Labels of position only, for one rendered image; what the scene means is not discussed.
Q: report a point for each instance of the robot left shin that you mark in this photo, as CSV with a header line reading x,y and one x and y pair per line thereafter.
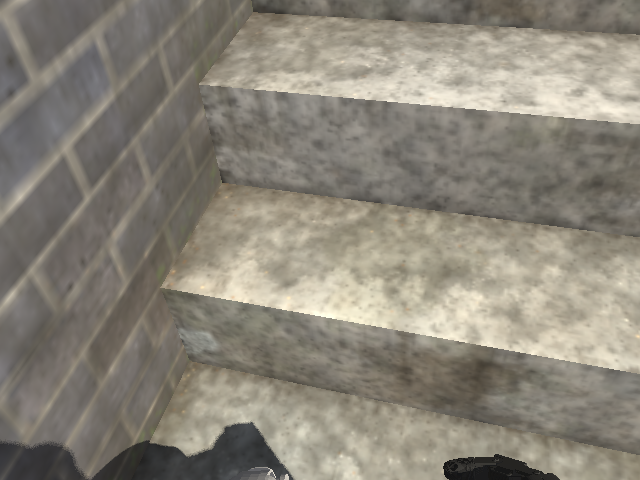
x,y
261,468

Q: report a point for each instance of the right robot hand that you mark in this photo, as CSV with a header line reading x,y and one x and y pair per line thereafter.
x,y
492,468

